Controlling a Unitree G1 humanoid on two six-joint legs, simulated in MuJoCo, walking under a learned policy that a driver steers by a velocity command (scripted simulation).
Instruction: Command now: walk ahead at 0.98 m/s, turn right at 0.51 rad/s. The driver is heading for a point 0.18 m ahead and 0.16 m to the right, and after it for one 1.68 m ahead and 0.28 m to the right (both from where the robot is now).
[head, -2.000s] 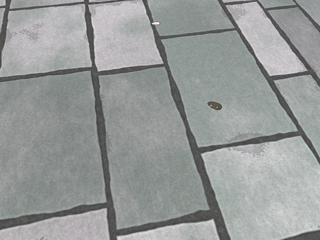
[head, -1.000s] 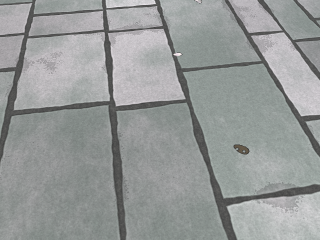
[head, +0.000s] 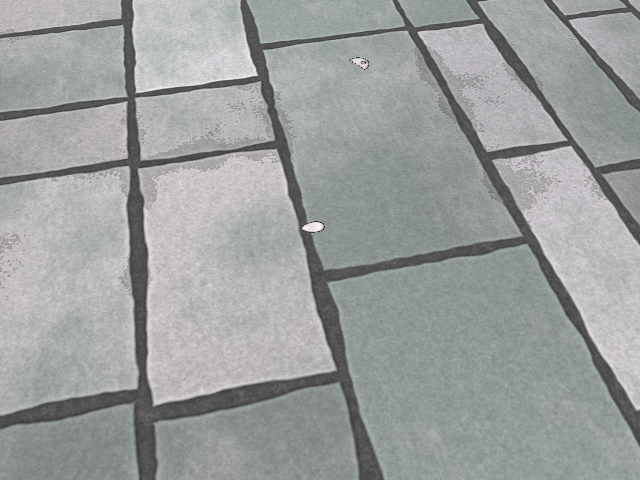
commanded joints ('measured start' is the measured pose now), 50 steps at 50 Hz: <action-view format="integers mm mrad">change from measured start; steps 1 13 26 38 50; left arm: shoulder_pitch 24 -276 16 65 -318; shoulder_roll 11 68 176 288 94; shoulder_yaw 4 -9 52 79 -51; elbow -72 -220 -137 -109 -397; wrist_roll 21 9 -8 38 67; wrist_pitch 28 46 -4 -14 -5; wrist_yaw -26 -61 14 18 -34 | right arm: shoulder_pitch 100 229 -98 98 220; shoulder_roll -16 -145 -67 -200 -145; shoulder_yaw -1 1 50 -1 -19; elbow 17 28 -263 -251 -100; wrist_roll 21 39 -31 37 43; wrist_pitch -31 -37 21 7 -6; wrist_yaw -5 -66 -11 -37 -17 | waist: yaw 12 44 -51 -150 0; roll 54 97 149 -94 68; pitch -16 44 61 -231 52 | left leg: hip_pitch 159 419 -312 237 25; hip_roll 287 233 188 4 147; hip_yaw -319 158 -219 -103 -584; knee -379 -262 664 -16 -401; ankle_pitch -176 1206 -106 138 21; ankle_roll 0 -118 -169 -1 190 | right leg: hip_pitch -248 -174 5 429 -283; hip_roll -100 98 19 -12 -24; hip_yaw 52 -293 388 190 4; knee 34 -585 -1125 -585 -402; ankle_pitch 55 341 104 1084 6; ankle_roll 1 -54 -217 -16 153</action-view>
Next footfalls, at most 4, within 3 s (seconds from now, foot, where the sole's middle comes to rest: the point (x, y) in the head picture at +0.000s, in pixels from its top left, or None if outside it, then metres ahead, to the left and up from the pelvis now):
0.34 right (380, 459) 0.51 -0.08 -0.77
0.78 left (397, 274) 0.97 -0.15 -0.77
1.20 right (525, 207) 1.20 -0.51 -0.77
1.62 left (450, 103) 1.65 -0.36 -0.77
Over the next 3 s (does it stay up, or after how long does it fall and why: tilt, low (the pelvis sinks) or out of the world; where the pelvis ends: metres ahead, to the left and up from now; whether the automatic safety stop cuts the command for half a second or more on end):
stays up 2.67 -0.25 -0.02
